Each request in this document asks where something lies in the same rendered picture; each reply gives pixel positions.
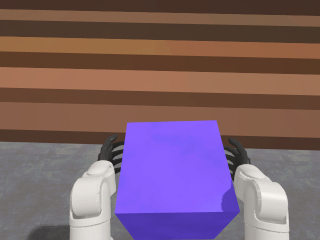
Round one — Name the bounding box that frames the left robot hand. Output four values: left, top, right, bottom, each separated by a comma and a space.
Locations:
97, 134, 125, 174

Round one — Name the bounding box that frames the right robot forearm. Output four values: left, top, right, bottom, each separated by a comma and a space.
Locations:
234, 164, 290, 240

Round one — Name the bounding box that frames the carton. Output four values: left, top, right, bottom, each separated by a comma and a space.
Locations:
114, 120, 240, 240

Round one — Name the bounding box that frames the left robot forearm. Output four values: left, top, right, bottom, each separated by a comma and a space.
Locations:
69, 160, 117, 240

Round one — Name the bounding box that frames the right robot hand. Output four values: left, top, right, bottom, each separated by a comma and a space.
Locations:
223, 138, 251, 182

